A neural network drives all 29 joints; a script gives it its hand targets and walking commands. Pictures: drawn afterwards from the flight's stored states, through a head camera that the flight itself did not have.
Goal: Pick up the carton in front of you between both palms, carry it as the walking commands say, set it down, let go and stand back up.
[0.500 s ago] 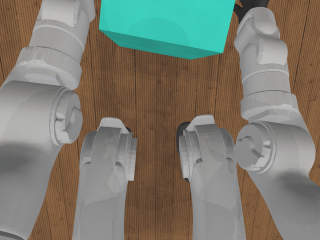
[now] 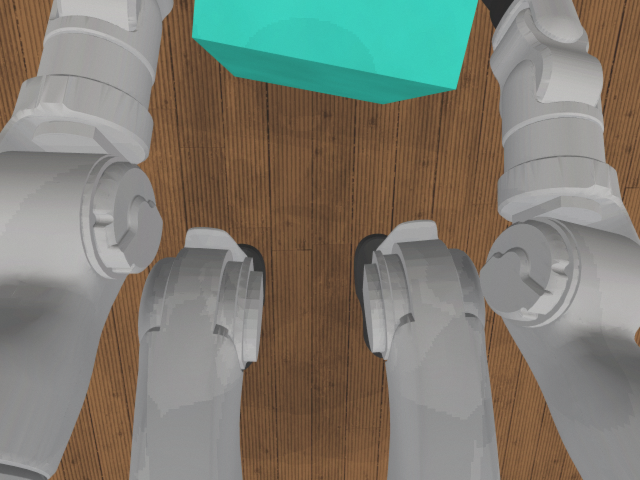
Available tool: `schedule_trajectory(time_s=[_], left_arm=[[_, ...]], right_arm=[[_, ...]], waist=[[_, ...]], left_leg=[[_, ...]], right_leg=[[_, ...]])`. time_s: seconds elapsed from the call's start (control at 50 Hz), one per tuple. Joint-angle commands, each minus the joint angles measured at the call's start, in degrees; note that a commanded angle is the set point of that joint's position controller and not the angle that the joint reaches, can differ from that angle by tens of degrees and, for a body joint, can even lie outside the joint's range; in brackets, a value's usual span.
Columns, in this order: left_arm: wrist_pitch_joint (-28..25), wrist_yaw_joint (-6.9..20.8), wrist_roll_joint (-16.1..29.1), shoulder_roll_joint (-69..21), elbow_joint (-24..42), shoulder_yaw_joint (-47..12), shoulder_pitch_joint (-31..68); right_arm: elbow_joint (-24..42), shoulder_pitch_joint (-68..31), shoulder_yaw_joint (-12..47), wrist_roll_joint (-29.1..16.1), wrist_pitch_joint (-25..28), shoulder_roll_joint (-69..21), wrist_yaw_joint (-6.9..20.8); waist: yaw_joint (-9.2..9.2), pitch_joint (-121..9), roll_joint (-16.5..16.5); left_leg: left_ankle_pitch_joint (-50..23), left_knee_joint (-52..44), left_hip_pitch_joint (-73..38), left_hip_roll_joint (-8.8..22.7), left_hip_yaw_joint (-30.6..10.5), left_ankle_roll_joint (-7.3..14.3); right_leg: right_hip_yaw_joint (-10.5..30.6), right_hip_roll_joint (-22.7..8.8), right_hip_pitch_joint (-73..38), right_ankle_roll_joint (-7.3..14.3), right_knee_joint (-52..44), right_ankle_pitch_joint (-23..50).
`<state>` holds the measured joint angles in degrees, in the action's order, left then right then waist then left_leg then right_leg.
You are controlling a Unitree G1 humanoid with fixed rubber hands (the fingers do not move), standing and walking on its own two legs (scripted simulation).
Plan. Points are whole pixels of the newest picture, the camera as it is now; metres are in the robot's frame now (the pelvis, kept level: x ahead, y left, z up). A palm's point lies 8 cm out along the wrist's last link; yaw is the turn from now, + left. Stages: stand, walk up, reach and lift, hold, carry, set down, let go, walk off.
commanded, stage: set down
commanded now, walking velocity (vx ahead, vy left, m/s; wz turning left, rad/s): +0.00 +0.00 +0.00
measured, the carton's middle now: out of the picture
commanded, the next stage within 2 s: let go in 1.42 s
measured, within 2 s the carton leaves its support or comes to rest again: neither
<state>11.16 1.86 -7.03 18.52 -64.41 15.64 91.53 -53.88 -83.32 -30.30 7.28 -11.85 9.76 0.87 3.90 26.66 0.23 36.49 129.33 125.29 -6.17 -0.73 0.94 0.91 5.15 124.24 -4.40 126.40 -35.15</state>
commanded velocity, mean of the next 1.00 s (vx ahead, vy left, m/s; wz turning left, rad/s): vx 0.00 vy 0.00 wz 0.00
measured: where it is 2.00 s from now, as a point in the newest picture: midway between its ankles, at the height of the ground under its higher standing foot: (309, 321)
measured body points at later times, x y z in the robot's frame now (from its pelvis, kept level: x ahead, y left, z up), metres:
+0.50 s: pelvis +0.00 -0.01 -0.01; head +0.38 +0.00 +0.23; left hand +0.61 +0.16 -0.16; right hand +0.56 -0.23 -0.16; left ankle +0.10 +0.10 -0.33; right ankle +0.11 -0.12 -0.33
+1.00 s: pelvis +0.01 -0.01 +0.12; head +0.36 +0.00 +0.40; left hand +0.61 +0.17 +0.01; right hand +0.56 -0.22 +0.01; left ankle +0.10 +0.10 -0.33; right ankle +0.11 -0.12 -0.33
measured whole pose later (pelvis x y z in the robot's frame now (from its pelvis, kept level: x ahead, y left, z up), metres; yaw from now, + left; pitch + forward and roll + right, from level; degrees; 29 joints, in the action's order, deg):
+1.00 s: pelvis +0.01 -0.01 +0.12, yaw -1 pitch +46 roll -2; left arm 12.9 -0.5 3.5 26.2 -60.8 7.5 85.2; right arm -49.1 -75.3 -19.1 -5.6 -12.3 13.5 -7.9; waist 5.0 4.6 0.4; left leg 30.7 102.6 117.9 -3.4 -1.5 0.6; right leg -0.3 2.7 118.1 -1.1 99.9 -28.1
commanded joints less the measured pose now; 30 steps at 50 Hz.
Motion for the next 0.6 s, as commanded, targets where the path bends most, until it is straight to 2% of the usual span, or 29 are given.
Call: schedule_trajectory(time_s=[0.0, 0.04, 0.08, 0.12, 0.14, 0.16, 0.2, 0.24, 0.3, 0.36, 0.44, 0.52, 0.58], left_arm=[[1.1, 9.0, 1.9, -36.3, -2.2, -9.8, 15.6], [0.6, 8.4, 1.8, -33.2, -1.8, -9.7, 15.6], [-0.5, 5.8, 1.3, -22.6, -0.9, -8.1, 14.5], [-1.9, 1.5, 1.1, -5.1, -0.6, -5.7, 11.6], [-3.0, -1.1, 1.7, 5.0, 0.3, -5.3, 10.6], [-4.1, -3.2, 3.7, 10.4, 1.6, -6.1, 12.2], [-5.6, -5.2, 8.3, 13.4, 3.0, -8.7, 16.8], [-6.7, -5.7, 12.4, 14.2, 4.4, -12.0, 19.5], [-7.2, -5.5, 18.3, 14.4, 5.3, -16.7, 21.2], [-6.5, -5.0, 21.5, 15.0, 5.0, -19.3, 20.5], [-4.9, -4.8, 21.3, 16.3, 5.1, -18.9, 19.0], [-2.9, -5.3, 18.3, 18.1, 8.5, -14.8, 18.0], [-1.3, -5.3, 15.5, 17.9, 7.6, -11.6, 16.0]], right_arm=[[-2.1, -20.8, 12.2, -1.9, -0.6, -33.3, 8.3], [-1.9, -19.6, 10.6, -1.4, 0.0, -30.4, 7.4], [-2.4, -16.1, 7.0, -0.5, 1.5, -21.3, 4.8], [-3.2, -10.8, 2.9, 0.1, 3.6, -4.4, 0.5], [-2.8, -8.6, 1.9, -0.6, 5.2, 5.4, -2.2], [-2.5, -9.1, 2.4, -2.4, 6.7, 10.9, -4.5], [-2.7, -12.8, 5.2, -6.9, 8.5, 14.3, -6.6], [-2.6, -15.2, 9.2, -11.4, 9.5, 15.6, -7.2], [-1.8, -17.1, 14.9, -17.3, 9.9, 16.2, -7.7], [-1.0, -16.2, 17.8, -20.6, 8.9, 16.2, -8.3], [1.8, -14.6, 18.1, -21.5, 6.9, 16.1, -9.3], [7.8, -14.4, 17.8, -20.4, 4.5, 15.1, -10.7], [8.2, -13.2, 16.9, -18.7, 2.6, 13.5, -11.2]], waist=[[1.37, -41.6, 3.5], [1.76, -42.4, 3.5], [1.74, -44.8, 3.5], [2.38, -48.1, 3.4], [2.45, -50.2, 3.3], [2.38, -53.5, 3.8], [2.6, -60.0, 4.6], [2.85, -65.6, 5.1], [3.12, -73.8, 5.4], [3.68, -79.0, 5.6], [3.85, -84.8, 6.0], [1.94, -91.2, 4.9], [0.96, -86.8, 3.6]], left_leg=[[-11.1, -12.4, -20.3, -0.4, -1.7, 0.6], [-12.1, -12.0, -21.7, 0.0, -1.6, 0.0], [-13.9, -11.9, -24.4, 0.7, -1.6, -0.9], [-15.7, -11.6, -27.6, 1.4, -1.5, -1.8], [-16.9, -11.5, -29.1, 1.9, -1.6, -2.1], [-19.0, -11.2, -30.4, 2.2, -2.0, -2.4], [-24.5, -9.7, -32.0, 2.9, -2.6, -2.7], [-27.6, -8.2, -32.6, 3.5, -2.6, -2.5], [-28.8, -7.2, -33.9, 4.1, -1.8, -2.2], [-27.3, -7.6, -35.6, 4.6, -1.1, -1.8], [-24.4, -9.4, -37.3, 4.2, 0.3, -1.3], [-22.2, -13.4, -38.3, 3.1, 1.9, -0.5], [-18.8, -17.5, -34.5, 2.8, 2.1, 0.0]], right_leg=[[-3.9, 0.6, -16.1, 3.4, -7.5, 10.4], [-4.2, 0.2, -17.3, 2.8, -7.1, 11.4], [-4.6, -0.5, -19.7, 1.9, -6.7, 13.2], [-5.5, -1.1, -22.4, 1.1, -6.6, 14.9], [-5.7, -1.4, -23.1, 0.7, -6.7, 16.0], [-5.5, -1.5, -23.4, 0.7, -6.5, 18.1], [-4.9, -1.7, -24.0, 1.1, -5.4, 23.3], [-4.2, -2.2, -25.9, 1.7, -4.5, 27.3], [-3.9, -3.0, -31.2, 2.4, -4.2, 30.9], [-3.9, -3.3, -34.8, 2.8, -5.0, 31.3], [-4.2, -2.8, -38.8, 2.9, -7.5, 29.8], [-4.4, -1.5, -43.9, 2.9, -11.8, 28.5], [-4.0, -1.0, -42.6, 2.8, -15.6, 25.4]])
